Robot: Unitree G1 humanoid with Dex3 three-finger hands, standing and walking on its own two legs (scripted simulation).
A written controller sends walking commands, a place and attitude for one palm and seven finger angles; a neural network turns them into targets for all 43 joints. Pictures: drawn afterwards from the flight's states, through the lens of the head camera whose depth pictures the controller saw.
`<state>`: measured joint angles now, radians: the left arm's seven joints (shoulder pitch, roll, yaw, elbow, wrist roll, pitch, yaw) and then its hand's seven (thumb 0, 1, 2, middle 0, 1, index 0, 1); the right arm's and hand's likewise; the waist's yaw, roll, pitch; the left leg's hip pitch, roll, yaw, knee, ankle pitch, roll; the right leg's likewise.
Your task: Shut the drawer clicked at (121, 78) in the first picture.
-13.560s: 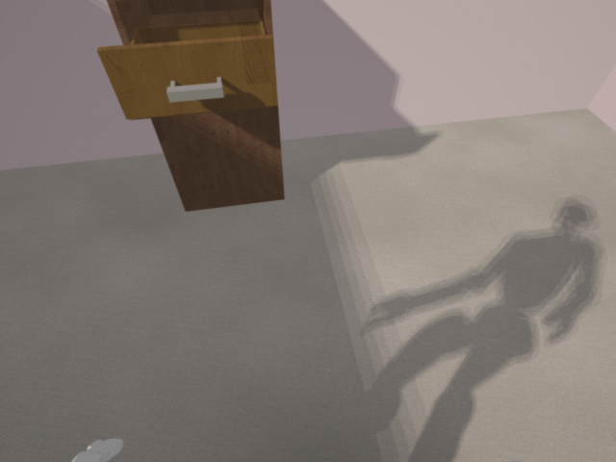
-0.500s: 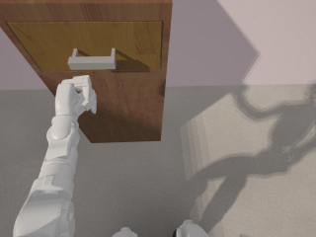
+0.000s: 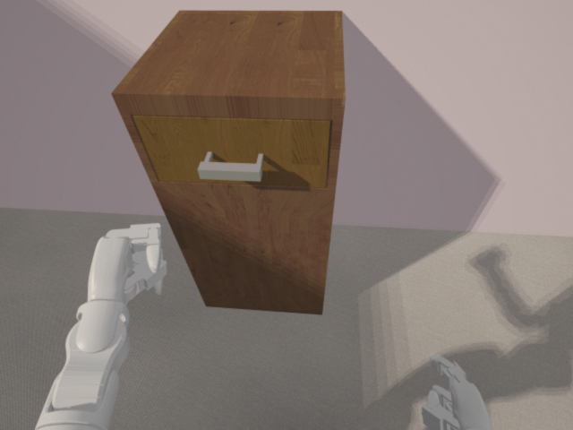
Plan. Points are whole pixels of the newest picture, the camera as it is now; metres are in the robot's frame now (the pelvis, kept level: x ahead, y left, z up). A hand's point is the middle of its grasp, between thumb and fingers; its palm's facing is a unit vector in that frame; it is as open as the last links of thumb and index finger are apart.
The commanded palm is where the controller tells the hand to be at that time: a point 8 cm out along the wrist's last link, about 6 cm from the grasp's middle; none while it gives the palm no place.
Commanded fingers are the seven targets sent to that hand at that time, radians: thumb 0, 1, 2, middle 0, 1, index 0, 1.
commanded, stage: draw the hand back to the body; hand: left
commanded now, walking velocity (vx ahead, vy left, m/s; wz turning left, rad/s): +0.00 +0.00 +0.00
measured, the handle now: (232, 164) +0.62 +0.17 -0.01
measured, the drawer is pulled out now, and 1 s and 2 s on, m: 0.00 0.00 0.00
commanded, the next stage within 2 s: step back with the hand held close in 0.66 s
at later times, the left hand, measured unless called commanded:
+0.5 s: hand (51, 323) +0.18 +0.24 +0.16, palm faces +0.39 -0.82 -0.41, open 3.2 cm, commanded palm +0.13 +0.28 +0.18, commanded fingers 0.00 0.90 0.90 -1.40 -1.60 -1.40 -1.60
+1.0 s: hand (48, 319) +0.19 +0.25 +0.16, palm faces +0.32 -0.82 -0.47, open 3.2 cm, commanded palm +0.12 +0.29 +0.18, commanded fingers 0.00 0.90 0.90 -1.40 -1.60 -1.40 -1.60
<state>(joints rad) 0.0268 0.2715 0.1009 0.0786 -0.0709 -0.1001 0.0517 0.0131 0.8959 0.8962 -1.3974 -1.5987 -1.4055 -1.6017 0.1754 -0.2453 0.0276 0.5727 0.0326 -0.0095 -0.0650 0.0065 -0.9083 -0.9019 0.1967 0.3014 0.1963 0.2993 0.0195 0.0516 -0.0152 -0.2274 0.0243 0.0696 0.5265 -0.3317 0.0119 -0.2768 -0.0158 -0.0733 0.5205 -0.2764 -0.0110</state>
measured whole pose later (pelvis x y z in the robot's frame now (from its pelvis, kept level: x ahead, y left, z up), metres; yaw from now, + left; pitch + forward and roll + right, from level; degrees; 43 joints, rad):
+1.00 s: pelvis -0.01 +0.02 +0.01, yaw -2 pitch +0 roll -1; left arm 0.57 0.35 0.34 -0.49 -0.04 -0.17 0.10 0.01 0.89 0.90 -1.40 -1.60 -1.41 -1.60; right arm 0.17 -0.24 0.00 0.58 -0.02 -0.04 -0.07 0.01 -0.90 -0.90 0.20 0.30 0.20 0.30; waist 0.02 0.06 0.03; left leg -0.16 0.02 0.10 0.42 -0.26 0.03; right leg -0.20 -0.02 -0.04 0.38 -0.18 0.01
